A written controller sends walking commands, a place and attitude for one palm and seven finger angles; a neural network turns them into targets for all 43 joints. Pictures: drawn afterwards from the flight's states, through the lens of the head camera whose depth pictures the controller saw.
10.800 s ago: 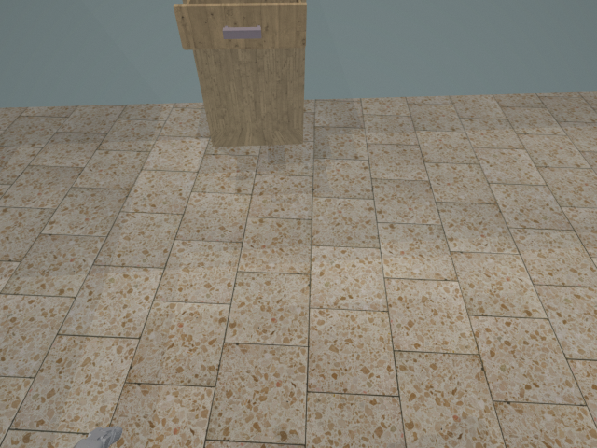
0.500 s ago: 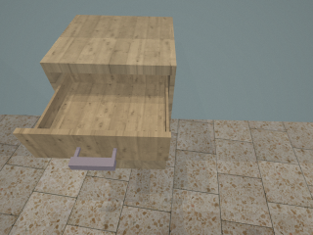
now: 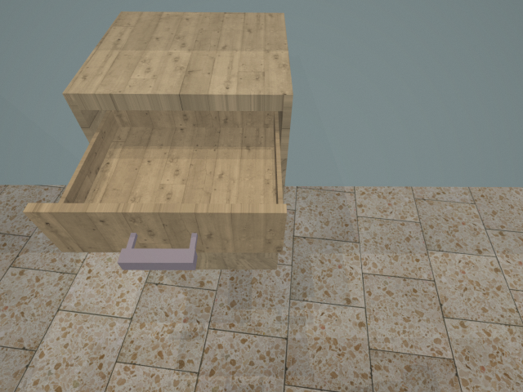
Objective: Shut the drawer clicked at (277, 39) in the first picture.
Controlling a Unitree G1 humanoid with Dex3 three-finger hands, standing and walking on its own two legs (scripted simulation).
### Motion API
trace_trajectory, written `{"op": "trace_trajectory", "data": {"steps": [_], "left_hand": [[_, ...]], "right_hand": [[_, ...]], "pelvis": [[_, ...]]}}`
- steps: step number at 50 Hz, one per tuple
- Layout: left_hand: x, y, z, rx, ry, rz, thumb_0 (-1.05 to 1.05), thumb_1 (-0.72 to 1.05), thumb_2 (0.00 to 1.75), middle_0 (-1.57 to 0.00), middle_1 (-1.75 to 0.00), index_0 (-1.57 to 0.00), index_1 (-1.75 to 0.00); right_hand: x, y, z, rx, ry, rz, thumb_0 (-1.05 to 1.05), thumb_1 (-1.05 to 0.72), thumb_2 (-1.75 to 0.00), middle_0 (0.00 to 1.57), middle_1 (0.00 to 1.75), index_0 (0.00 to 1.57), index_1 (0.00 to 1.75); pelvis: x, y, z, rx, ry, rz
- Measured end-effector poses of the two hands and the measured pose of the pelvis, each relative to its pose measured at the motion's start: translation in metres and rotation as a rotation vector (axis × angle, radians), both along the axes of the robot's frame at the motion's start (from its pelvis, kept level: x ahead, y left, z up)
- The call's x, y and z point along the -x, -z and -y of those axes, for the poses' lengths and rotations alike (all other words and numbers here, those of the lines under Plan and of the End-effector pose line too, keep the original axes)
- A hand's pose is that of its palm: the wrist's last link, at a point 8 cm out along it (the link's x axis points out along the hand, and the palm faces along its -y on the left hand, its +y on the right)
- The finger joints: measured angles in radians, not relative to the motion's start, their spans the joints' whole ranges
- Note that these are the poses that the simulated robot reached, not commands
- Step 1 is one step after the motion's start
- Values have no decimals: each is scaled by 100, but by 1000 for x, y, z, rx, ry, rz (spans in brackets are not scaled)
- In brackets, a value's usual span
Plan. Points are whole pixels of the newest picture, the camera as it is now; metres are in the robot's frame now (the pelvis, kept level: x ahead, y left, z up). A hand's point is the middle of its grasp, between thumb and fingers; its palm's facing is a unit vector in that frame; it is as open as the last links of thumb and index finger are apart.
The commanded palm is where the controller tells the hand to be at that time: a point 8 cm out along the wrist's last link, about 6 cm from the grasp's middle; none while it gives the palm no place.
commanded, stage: look again from close up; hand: left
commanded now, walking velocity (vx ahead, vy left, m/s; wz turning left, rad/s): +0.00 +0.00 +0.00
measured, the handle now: (161, 248) +0.36 +0.20 -0.04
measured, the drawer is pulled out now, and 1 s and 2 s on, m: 0.29 0.29 0.29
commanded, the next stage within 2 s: shuffle to correct the standing spot in 0.44 s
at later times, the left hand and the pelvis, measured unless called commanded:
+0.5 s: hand out of the picture +0.05 +0.20 -0.17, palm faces -0.01 -0.97 -0.22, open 7.4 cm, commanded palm none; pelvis +0.02 +0.02 +0.00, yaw -1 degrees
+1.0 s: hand out of the picture +0.05 +0.17 -0.17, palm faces -0.02 -0.98 -0.20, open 7.4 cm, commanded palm none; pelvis +0.06 +0.01 +0.00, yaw -1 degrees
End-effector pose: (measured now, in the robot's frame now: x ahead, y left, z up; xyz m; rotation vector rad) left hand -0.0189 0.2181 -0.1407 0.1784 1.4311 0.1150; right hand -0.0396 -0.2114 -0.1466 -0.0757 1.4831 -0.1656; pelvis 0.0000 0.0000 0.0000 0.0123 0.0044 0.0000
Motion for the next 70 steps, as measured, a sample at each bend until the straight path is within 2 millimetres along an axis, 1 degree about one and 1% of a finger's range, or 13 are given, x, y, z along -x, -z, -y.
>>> {"op": "trace_trajectory", "data": {"steps": [5,8,14,21,26,32,39,45,50,55,63,67,70], "left_hand": [[-11,2,-8,-21,-8,25,1,90,90,-20,-30,-20,-29],[-25,3,-12,-22,-6,56,1,90,90,-20,-30,-20,-29],[-51,1,-22,-36,-3,120,1,92,90,-20,-30,-20,-29],[-65,-1,-29,-35,10,143,1,92,90,-20,-30,-20,-29],[-63,-1,-31,-30,12,123,1,91,90,-20,-30,-20,-29],[-54,1,-32,-17,11,73,1,91,90,-20,-30,-20,-29],[-45,4,-24,-2,10,-12,1,91,90,-19,-30,-20,-29],[-52,3,-10,-6,-9,-44,1,91,90,-19,-30,-20,-29],[-66,1,3,-9,-14,-26,1,91,90,-20,-30,-20,-29],[-73,0,-1,-38,-17,1,2,93,90,-20,-30,-20,-29],[-85,-5,-7,-63,4,83,1,91,90,-20,-30,-20,-29],[-87,-6,-7,-57,20,113,1,91,90,-20,-30,-20,-29],[-85,-7,-6,-50,27,126,1,91,90,-20,-30,-20,-29]], "right_hand": [[-24,6,0,8,-12,56,0,-91,-89,20,30,20,30],[-43,6,-2,12,-25,101,0,-91,-89,20,30,20,30],[-72,2,2,41,-46,163,1,-93,-89,20,30,20,30],[-93,-4,-1,48,-59,204,1,-92,-89,20,30,20,30],[-94,-5,-4,49,-59,192,0,-92,-89,20,30,20,30],[-82,-4,-9,46,-51,140,0,-92,-89,20,30,20,30],[-59,1,-13,25,-9,39,0,-91,-89,20,30,20,30],[-49,5,-12,12,19,-36,0,-91,-89,20,30,20,30],[-58,5,-9,6,28,-42,0,-91,-89,20,30,20,30],[-79,6,-1,10,19,11,0,-91,-89,20,30,20,30],[-103,3,24,45,-13,111,1,-93,-89,20,30,20,30],[-108,-2,27,49,-25,153,0,-92,-89,20,30,20,30],[-105,-4,27,46,-32,164,0,-92,-89,20,30,20,30]], "pelvis": [[-3,4,-5,9,-5,-8],[-6,4,-9,9,2,-2],[-11,3,-15,7,11,19],[-14,1,-20,7,16,28],[-17,-1,-23,8,18,28],[-22,-2,-27,8,21,28],[-40,0,-24,-4,27,17],[-58,2,-15,1,27,13],[-62,0,-7,6,23,6],[-58,0,0,-3,26,-4],[-42,-1,3,-7,28,7],[-34,-3,5,-6,30,17],[-29,-4,5,-3,30,21]]}}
